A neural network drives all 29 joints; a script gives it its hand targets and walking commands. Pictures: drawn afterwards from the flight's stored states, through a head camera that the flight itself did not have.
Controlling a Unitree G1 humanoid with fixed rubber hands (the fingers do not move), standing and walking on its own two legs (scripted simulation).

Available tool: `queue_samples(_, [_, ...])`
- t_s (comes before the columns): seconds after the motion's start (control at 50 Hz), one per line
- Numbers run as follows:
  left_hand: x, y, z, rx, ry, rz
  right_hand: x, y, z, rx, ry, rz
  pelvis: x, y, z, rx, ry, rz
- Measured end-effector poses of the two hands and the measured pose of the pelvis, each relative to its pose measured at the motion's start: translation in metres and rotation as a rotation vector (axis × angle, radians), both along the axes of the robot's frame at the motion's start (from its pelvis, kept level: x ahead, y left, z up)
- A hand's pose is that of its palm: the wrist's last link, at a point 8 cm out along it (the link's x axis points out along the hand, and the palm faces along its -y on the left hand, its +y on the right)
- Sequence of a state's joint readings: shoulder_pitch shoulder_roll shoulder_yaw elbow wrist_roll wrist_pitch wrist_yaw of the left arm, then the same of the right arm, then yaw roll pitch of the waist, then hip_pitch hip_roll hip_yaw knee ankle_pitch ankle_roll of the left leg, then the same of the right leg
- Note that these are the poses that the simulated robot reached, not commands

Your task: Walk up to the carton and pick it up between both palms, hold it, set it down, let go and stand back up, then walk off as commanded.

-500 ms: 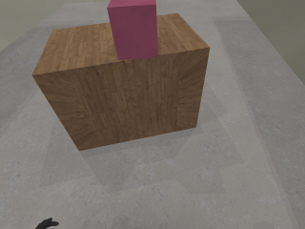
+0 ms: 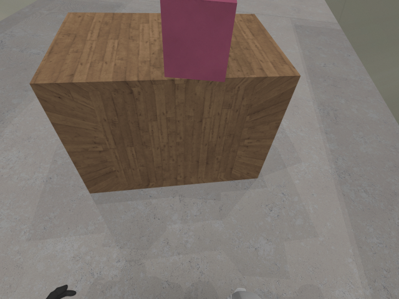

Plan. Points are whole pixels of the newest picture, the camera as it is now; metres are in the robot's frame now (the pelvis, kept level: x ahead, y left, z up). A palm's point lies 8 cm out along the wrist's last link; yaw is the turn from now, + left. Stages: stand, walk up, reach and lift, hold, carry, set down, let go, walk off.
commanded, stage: walk up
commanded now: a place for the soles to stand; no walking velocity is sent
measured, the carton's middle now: (199, 26) +1.01 +0.03 +0.10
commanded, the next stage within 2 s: none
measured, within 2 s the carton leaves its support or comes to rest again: neither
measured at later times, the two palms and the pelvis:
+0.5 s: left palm (69, 264) +0.21 +0.27 -0.04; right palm out of the picture +0.14 -0.37 -0.09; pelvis +0.11 -0.05 +0.01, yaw +0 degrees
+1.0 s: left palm (84, 254) +0.24 +0.26 -0.08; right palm (363, 251) +0.27 -0.38 -0.10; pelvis +0.17 -0.06 -0.01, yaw +4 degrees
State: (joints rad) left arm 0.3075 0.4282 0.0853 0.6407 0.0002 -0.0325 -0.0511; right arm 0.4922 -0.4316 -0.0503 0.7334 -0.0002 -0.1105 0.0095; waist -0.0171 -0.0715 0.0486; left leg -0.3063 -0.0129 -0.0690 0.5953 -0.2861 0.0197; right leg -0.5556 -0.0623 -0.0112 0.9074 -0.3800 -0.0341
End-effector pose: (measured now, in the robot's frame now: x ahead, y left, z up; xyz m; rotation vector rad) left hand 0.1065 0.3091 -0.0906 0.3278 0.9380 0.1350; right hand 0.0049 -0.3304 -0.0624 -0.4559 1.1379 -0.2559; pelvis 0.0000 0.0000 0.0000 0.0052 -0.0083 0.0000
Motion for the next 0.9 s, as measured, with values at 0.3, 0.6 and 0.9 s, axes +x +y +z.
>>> queue_samples(0.3, [0.061,-0.044,0.049,0.131,-0.05,0.012,0.118,-0.044,-0.037,0.133,-0.116,0.048,0.065,-0.058,0.003,0.057,-0.045,0.004])
queue_samples(0.6, [0.119,-0.024,0.018,0.068,0.01,0.041,0.167,-0.031,-0.026,0.054,-0.018,0.043,0.134,-0.035,-0.003,0.013,-0.005,0.028])
queue_samples(0.9, [0.127,-0.039,-0.007,0.044,0.044,0.105,0.244,-0.043,-0.025,0.008,-0.094,0.115,0.158,-0.051,-0.014,0.018,-0.023,0.073])
